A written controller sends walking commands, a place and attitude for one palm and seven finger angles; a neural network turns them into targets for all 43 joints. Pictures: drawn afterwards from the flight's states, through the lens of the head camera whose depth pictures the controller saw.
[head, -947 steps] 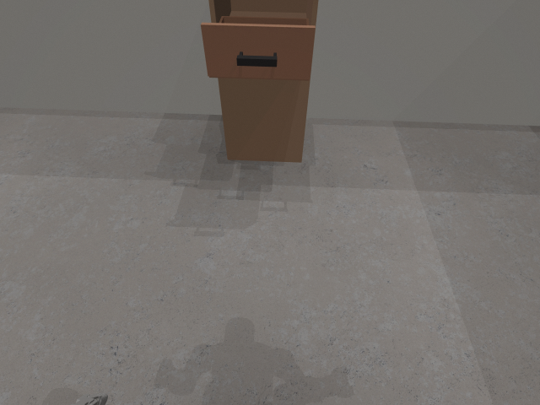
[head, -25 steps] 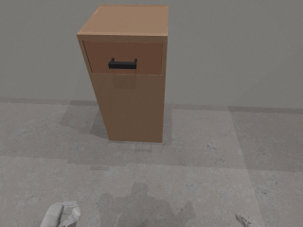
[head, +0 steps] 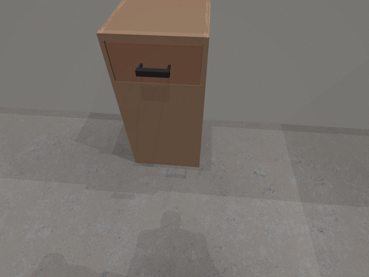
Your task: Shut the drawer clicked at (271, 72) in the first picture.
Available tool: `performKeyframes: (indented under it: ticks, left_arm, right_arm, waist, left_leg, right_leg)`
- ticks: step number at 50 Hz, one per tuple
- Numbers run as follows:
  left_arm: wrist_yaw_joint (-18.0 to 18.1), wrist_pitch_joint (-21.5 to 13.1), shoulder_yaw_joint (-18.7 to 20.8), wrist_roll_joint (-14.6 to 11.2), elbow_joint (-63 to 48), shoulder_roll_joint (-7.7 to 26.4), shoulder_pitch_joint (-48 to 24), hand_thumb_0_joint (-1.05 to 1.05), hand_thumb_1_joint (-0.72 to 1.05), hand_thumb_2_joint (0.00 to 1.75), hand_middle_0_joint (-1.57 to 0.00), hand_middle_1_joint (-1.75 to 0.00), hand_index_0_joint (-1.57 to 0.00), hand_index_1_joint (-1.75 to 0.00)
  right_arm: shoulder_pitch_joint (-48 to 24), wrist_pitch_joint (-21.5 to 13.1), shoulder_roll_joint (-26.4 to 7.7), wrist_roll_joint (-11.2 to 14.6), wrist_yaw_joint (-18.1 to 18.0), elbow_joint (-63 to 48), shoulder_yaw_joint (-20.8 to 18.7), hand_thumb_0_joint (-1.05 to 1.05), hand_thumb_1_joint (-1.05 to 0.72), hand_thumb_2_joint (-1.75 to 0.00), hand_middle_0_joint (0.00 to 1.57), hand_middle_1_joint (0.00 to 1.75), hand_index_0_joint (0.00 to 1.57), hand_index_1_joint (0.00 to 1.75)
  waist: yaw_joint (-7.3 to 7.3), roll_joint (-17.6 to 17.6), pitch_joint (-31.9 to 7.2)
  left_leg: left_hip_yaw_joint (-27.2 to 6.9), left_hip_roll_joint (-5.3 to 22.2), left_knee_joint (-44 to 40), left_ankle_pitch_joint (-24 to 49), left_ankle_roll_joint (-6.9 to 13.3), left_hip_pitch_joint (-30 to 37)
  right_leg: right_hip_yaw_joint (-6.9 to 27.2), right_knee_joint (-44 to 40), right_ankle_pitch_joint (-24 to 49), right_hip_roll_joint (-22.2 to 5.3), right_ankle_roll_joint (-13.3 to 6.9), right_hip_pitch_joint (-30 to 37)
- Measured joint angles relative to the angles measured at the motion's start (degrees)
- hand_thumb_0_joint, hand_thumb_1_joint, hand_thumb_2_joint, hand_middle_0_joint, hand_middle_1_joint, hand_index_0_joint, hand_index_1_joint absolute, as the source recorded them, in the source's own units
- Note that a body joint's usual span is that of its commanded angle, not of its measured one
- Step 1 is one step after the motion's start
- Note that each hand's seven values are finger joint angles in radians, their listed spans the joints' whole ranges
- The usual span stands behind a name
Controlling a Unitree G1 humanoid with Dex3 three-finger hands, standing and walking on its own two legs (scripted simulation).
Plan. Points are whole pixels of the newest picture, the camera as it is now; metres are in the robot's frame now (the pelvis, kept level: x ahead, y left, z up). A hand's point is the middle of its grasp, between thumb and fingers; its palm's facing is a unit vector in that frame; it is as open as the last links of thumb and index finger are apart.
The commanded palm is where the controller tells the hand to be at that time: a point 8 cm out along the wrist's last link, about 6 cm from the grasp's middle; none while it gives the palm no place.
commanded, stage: let the arm hang, fingers relaxed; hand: left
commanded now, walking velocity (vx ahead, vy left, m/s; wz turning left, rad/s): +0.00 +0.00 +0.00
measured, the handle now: (153, 69) +0.86 +0.18 -0.03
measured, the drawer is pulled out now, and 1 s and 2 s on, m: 0.00 0.00 0.00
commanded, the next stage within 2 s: look to check the result in 0.40 s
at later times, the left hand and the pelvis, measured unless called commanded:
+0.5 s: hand out of the picture +0.00 +0.15 -0.18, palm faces +0.04 -0.98 -0.19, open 7.3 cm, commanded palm none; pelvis +0.02 -0.02 +0.00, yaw +0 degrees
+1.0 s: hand out of the picture +0.03 +0.14 -0.17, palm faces +0.04 -0.98 -0.21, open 7.4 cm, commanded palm none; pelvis +0.03 -0.03 +0.00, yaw +0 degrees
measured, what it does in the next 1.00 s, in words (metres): stands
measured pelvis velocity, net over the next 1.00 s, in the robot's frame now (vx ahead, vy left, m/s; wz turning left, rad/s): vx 0.03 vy -0.03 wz -0.01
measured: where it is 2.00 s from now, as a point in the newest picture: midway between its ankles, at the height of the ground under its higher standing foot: outside the picture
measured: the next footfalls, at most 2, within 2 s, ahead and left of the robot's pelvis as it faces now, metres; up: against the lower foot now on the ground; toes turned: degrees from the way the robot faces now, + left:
none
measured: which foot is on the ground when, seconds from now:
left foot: down 0.00-1.00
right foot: down 0.00-1.00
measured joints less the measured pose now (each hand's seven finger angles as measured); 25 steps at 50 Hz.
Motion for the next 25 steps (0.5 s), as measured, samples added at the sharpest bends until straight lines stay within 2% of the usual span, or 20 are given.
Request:
performKeyframes:
  ticks: [5,12,25]
  left_arm:
    - [0.2,-0.5,-0.1,-0.1,-0.7,-1.5,-1.9,0.00,0.91,0.90,-0.25,-0.36,-0.26,-0.37]
    - [0.3,-1.0,-0.3,-0.1,-2.0,-3.3,-4.4,0.00,0.91,0.90,-0.21,-0.31,-0.21,-0.31]
    - [0.6,-1.1,0.3,-0.3,-1.7,-2.6,-3.9,0.00,0.92,0.90,-0.20,-0.30,-0.20,-0.30]
  right_arm:
    - [-0.2,-0.4,0.6,-0.1,-0.1,0.4,0.0,0.00,-0.91,-0.90,0.20,0.30,0.20,0.29]
    - [-0.1,-0.7,0.9,-0.2,-0.4,0.6,-0.1,0.00,-0.92,-0.90,0.20,0.30,0.20,0.29]
    - [0.6,-1.0,1.2,0.0,-0.8,1.1,-0.1,0.00,-0.91,-0.90,0.20,0.30,0.20,0.29]
  waist:
    - [-0.23,-0.3,-1.0]
    - [-0.66,-1.1,-1.6]
    - [-0.69,-1.3,-0.5]
  left_leg:
    - [0.1,0.0,0.2,-0.4,-0.2,0.5]
    - [0.1,0.2,0.3,-0.9,-0.6,0.8]
    - [-0.3,1.0,0.7,-2.1,-1.4,1.3]
  right_leg:
    - [0.1,0.5,-0.5,0.0,-0.2,0.3]
    - [0.1,0.6,-1.0,0.2,-0.5,0.6]
    - [-0.1,-0.7,-1.2,1.1,-1.3,1.9]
